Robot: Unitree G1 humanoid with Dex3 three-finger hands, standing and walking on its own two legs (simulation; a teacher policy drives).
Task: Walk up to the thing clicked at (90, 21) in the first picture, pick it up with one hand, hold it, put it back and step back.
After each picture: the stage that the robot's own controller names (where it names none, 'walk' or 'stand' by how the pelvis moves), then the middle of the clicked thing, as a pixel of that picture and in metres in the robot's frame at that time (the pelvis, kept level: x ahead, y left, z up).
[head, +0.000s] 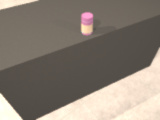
stand; (87, 24) +0.80 +0.01 -0.04
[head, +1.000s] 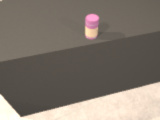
walk; (91, 27) +0.71 +0.01 -0.02
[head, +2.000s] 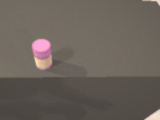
walk; (42, 55) +0.46 +0.19 -0.01
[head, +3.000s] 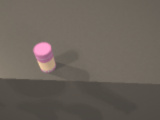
stand; (45, 58) +0.45 +0.19 -0.01
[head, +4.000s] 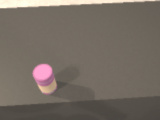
stand; (45, 79) +0.36 +0.17 -0.03
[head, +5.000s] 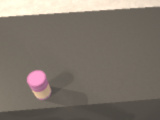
stand; (40, 85) +0.35 +0.20 -0.04
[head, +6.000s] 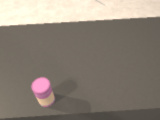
stand; (44, 92) +0.34 +0.19 -0.05
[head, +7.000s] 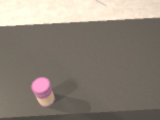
stand; (44, 92) +0.34 +0.19 -0.05
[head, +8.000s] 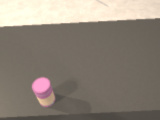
stand; (44, 92) +0.35 +0.19 -0.05
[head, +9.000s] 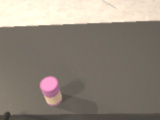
rise first; (51, 91) +0.35 +0.17 -0.04
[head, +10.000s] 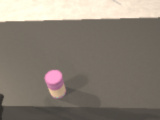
go down; (56, 84) +0.37 +0.17 -0.04
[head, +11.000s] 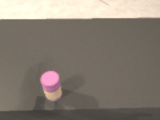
go down; (52, 86) +0.37 +0.15 -0.03
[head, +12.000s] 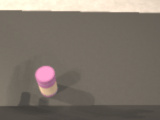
approach; (47, 82) +0.37 +0.15 -0.03
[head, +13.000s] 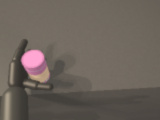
close; (37, 68) +0.38 +0.16 +0.03
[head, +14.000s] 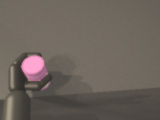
lift; (37, 74) +0.37 +0.16 +0.03
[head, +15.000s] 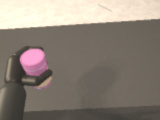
lift; (37, 70) +0.33 +0.16 +0.14
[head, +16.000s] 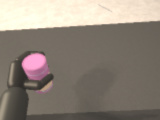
hold; (39, 74) +0.32 +0.16 +0.12
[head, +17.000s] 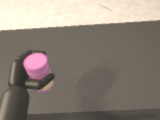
hold; (40, 73) +0.33 +0.16 +0.12
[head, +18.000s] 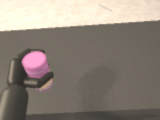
hold; (39, 72) +0.33 +0.16 +0.13
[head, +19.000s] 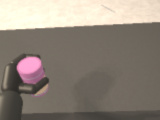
crouch; (34, 77) +0.31 +0.18 +0.12
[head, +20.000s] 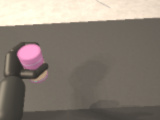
lower; (34, 64) +0.36 +0.18 +0.12
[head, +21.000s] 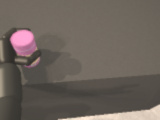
lower; (26, 49) +0.45 +0.17 +0.04
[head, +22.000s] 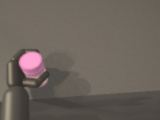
lower; (35, 70) +0.38 +0.17 +0.03
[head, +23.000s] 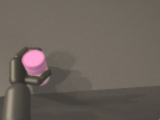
lower; (37, 68) +0.38 +0.16 +0.03
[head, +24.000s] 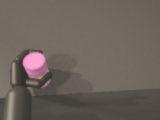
lower; (38, 71) +0.38 +0.16 +0.03
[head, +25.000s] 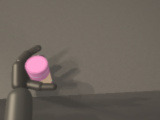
open; (39, 74) +0.37 +0.16 +0.02
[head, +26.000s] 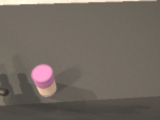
sink last; (45, 81) +0.35 +0.15 +0.00
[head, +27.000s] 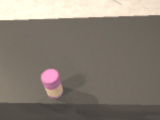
sink last; (52, 84) +0.37 +0.17 -0.03
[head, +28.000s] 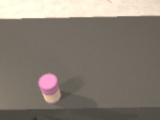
stand; (50, 89) +0.35 +0.16 -0.04
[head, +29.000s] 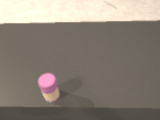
stand; (49, 88) +0.37 +0.18 -0.05
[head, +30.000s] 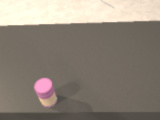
stand; (46, 93) +0.35 +0.19 -0.05
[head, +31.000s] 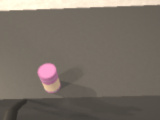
sink last; (50, 78) +0.38 +0.17 -0.03
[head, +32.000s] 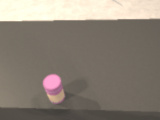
rise; (54, 89) +0.35 +0.17 -0.04
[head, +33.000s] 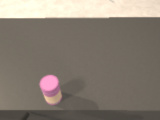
stand; (51, 90) +0.34 +0.16 -0.04
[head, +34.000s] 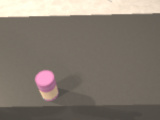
stand; (47, 86) +0.36 +0.17 -0.02
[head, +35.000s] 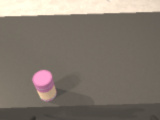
stand; (45, 86) +0.35 +0.17 -0.01
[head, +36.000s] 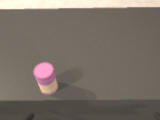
stand; (46, 79) +0.36 +0.17 +0.01
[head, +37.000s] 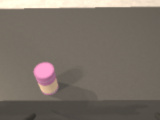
stand; (47, 79) +0.36 +0.16 +0.02
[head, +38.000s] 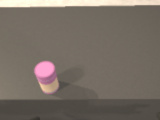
stand; (47, 78) +0.36 +0.16 +0.02
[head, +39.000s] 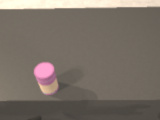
sink last; (47, 79) +0.36 +0.16 +0.02
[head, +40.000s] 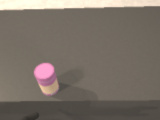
sink last; (47, 80) +0.36 +0.17 +0.02
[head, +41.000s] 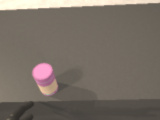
rise; (46, 80) +0.36 +0.17 +0.02
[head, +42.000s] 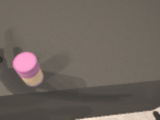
rise; (29, 70) +0.38 +0.17 +0.02
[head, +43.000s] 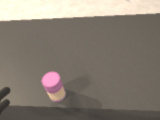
withdraw; (54, 87) +0.35 +0.17 -0.02
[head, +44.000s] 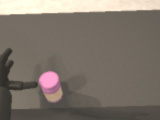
sink last; (51, 87) +0.34 +0.15 -0.02
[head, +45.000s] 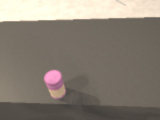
stand; (55, 85) +0.37 +0.17 -0.04
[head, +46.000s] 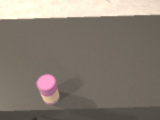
stand; (49, 90) +0.34 +0.16 -0.04
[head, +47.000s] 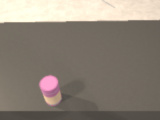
stand; (51, 91) +0.34 +0.16 -0.03
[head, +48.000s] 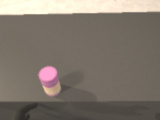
withdraw; (50, 82) +0.38 +0.16 -0.03
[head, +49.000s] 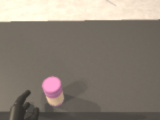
stand; (54, 92) +0.34 +0.16 -0.04
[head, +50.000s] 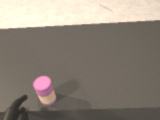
stand; (45, 91) +0.36 +0.18 -0.03
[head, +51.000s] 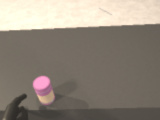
stand; (44, 90) +0.38 +0.19 -0.04
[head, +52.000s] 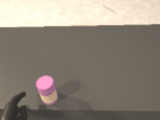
walk; (47, 90) +0.37 +0.18 -0.04
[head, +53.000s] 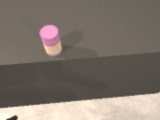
walk; (51, 41) +0.49 +0.15 -0.02
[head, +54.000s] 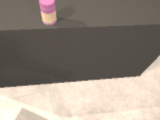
walk; (48, 11) +0.67 +0.18 -0.03
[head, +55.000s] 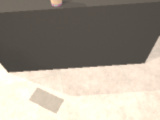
stand; out of the picture +0.92 +0.24 -0.02
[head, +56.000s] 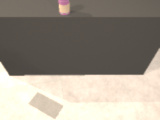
stand; (64, 4) +0.94 +0.16 -0.04
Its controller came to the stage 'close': yes
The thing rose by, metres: 0.18
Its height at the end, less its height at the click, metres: +0.00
